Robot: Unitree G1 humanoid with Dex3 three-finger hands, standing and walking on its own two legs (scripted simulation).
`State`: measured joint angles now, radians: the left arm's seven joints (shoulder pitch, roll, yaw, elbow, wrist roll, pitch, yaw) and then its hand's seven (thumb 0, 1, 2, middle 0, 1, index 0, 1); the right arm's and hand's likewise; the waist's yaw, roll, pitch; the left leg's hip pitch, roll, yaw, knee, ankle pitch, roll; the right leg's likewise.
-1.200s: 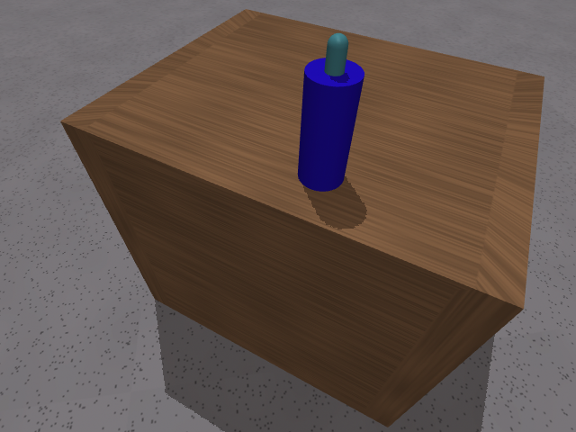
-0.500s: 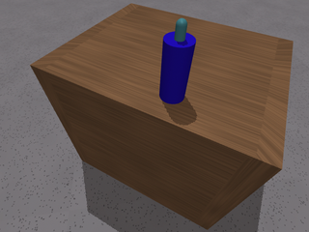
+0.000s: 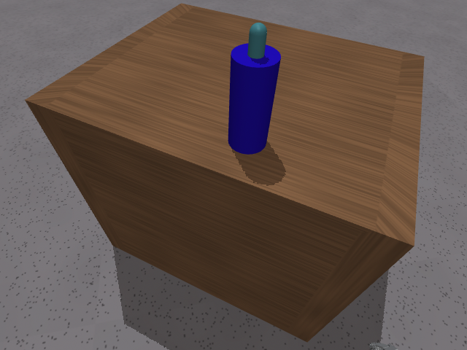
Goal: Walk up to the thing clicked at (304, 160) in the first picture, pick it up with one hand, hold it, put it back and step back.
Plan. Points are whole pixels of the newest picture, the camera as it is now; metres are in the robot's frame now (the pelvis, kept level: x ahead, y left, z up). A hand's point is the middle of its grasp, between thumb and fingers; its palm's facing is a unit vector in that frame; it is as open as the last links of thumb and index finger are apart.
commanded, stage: walk up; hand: left
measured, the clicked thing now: (252, 92) +0.55 -0.05 +0.15
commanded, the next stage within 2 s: none
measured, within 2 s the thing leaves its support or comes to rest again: neither
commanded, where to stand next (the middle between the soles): +0.08 -0.05 m, yaw -26 degrees
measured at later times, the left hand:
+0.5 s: hand out of the picture +0.16 +0.18 -0.15, palm faces -0.23 -0.87 -0.45, open 7.4 cm
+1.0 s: hand (131, 299) +0.26 +0.21 -0.17, palm faces -0.42 -0.81 -0.41, open 7.4 cm
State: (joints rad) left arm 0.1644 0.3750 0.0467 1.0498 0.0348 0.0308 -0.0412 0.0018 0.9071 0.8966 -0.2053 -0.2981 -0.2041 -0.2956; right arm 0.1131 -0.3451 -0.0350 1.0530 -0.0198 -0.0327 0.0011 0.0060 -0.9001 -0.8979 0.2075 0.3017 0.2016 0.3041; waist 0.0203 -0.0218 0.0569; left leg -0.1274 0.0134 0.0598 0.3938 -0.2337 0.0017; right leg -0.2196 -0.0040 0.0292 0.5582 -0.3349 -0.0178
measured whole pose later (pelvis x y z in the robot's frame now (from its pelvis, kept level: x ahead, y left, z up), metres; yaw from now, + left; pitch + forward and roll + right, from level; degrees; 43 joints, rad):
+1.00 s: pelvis +0.05 -0.01 -0.03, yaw -24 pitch -1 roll -1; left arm 0.21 0.44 0.06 0.78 0.01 0.02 0.00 0.00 0.91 0.90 -0.20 -0.30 -0.20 -0.30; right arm 0.24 -0.41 -0.05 0.76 -0.03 -0.01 0.01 0.01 -0.90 -0.90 0.21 0.30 0.20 0.30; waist -0.03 -0.02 0.16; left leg -0.39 0.09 0.10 0.75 -0.33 0.01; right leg -0.41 0.03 0.07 0.97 -0.54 0.00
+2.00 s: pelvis +0.05 -0.02 +0.00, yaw -29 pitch -2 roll +0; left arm 0.07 0.35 0.02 1.08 0.00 -0.01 -0.01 0.00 0.91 0.90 -0.20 -0.30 -0.20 -0.30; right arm 0.12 -0.36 -0.01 1.07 -0.01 -0.03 0.00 0.01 -0.90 -0.90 0.21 0.30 0.20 0.30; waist -0.01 -0.01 0.05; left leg -0.15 0.04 0.04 0.44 -0.25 -0.02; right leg -0.17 0.01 0.06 0.46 -0.26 0.00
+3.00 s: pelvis +0.05 -0.01 +0.01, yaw -29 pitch -2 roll +0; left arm 0.08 0.34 0.02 1.14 0.01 -0.01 0.00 0.00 0.91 0.90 -0.20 -0.30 -0.20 -0.30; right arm 0.09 -0.35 -0.02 1.13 -0.01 -0.01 0.00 0.01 -0.90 -0.90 0.20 0.30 0.20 0.30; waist -0.02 0.00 0.05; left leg -0.08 0.03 0.04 0.32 -0.20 -0.02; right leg -0.09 0.01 0.06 0.32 -0.19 0.01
